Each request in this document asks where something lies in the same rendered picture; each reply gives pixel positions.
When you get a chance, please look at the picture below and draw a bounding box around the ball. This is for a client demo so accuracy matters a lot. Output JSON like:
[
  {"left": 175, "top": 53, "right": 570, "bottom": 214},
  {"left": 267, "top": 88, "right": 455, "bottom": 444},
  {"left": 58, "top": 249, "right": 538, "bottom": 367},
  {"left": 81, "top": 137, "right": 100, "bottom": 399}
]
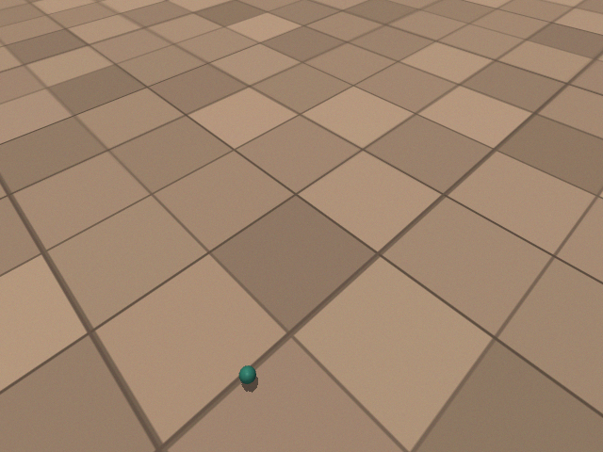
[{"left": 239, "top": 365, "right": 256, "bottom": 384}]

